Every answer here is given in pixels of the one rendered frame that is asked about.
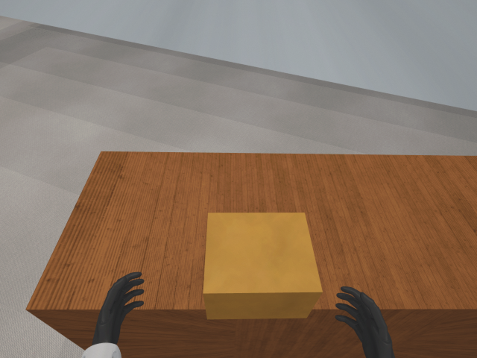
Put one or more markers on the pedestal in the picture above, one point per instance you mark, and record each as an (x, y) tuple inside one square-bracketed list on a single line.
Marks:
[(402, 229)]

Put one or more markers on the robot left hand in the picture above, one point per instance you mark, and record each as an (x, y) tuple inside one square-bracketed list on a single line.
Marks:
[(114, 310)]

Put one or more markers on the carton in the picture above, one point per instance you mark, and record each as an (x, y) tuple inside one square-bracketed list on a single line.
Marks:
[(259, 265)]

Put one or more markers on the robot right hand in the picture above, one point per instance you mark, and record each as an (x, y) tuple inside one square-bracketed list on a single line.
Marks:
[(369, 326)]

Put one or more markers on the left robot forearm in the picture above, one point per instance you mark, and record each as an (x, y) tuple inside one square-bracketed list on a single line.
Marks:
[(102, 350)]

